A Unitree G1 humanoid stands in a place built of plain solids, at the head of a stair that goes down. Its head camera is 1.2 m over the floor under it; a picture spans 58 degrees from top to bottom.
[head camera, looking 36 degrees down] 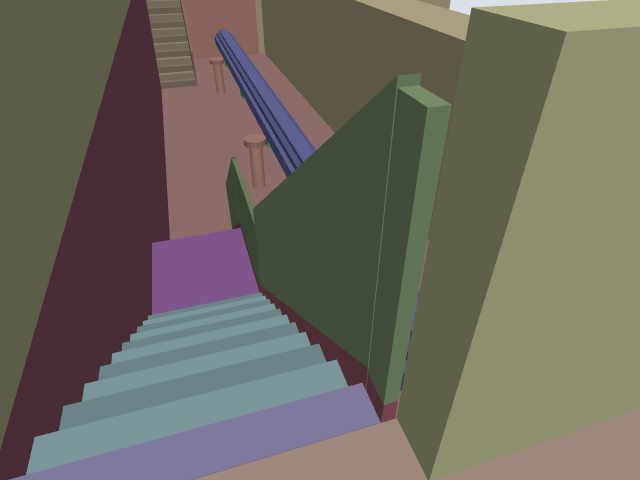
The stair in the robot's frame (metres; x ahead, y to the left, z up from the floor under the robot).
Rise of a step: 0.17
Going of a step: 0.24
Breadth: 1.06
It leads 17 degrees to the left of straight ahead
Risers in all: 11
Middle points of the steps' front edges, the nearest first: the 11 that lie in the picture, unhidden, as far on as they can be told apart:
0.71 0.37 0.00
0.93 0.44 -0.17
1.16 0.51 -0.34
1.39 0.58 -0.51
1.61 0.65 -0.68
1.84 0.72 -0.85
2.06 0.79 -1.02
2.29 0.86 -1.18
2.51 0.93 -1.35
2.74 1.00 -1.52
2.96 1.07 -1.69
